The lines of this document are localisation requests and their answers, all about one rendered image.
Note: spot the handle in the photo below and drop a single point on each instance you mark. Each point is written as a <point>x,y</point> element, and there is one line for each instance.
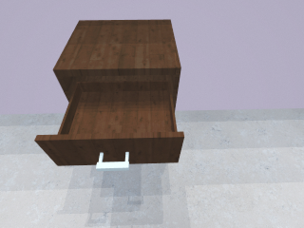
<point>113,165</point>

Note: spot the cabinet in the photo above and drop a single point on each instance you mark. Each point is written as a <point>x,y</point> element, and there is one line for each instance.
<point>120,50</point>

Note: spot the drawer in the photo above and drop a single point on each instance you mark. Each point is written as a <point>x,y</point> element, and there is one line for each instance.
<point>115,117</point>

